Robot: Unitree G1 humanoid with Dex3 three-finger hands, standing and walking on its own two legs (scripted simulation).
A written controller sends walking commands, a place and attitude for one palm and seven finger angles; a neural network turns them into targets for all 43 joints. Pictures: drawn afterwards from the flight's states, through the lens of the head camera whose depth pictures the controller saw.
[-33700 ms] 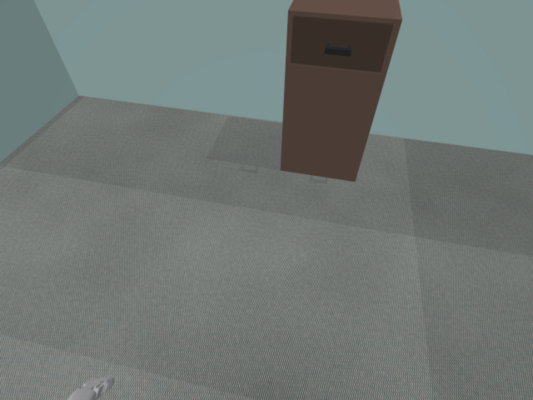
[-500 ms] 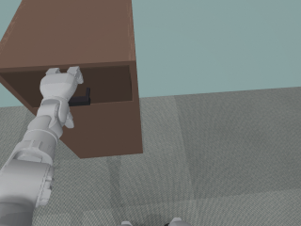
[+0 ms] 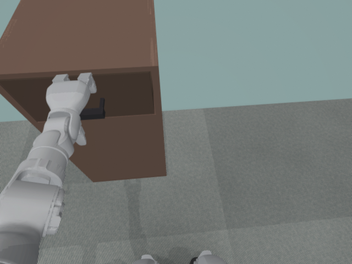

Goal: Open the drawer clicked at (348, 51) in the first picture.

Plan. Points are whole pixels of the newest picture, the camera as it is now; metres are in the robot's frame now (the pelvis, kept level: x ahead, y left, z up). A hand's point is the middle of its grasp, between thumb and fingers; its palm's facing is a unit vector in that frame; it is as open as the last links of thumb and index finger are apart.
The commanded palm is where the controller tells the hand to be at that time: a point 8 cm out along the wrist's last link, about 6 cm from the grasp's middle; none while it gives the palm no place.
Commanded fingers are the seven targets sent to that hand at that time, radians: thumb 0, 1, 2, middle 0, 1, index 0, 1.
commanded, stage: re-aim the fingers above the handle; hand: left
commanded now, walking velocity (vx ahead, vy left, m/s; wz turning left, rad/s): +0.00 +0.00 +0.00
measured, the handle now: (86, 108) +0.52 +0.24 -0.02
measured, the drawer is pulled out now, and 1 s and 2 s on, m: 0.00 0.00 0.00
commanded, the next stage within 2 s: lower the fingers behind the handle in 0.30 s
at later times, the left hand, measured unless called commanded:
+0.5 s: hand (78, 109) +0.48 +0.23 +0.03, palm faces -0.05 -0.01 -1.00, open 13.6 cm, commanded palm +0.47 +0.24 +0.07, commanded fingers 0.00 -0.50 0.30 -0.30 -1.20 -0.30 -1.20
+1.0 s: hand (79, 111) +0.48 +0.23 +0.02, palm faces -0.01 +0.00 -1.00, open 13.8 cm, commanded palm +0.47 +0.23 +0.03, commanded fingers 0.00 -0.50 0.30 -0.30 -1.20 -0.30 -1.20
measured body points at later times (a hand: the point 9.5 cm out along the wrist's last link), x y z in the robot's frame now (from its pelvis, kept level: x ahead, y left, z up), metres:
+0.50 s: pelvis -0.01 +0.00 +0.00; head +0.10 +0.00 +0.43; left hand +0.48 +0.23 +0.08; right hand +0.00 -0.28 -0.13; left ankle -0.01 +0.08 -0.70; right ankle +0.01 -0.11 -0.70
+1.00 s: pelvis -0.03 +0.00 -0.02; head +0.08 +0.00 +0.42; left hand +0.47 +0.23 +0.08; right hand -0.02 -0.28 -0.14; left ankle -0.01 +0.08 -0.70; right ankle +0.01 -0.11 -0.70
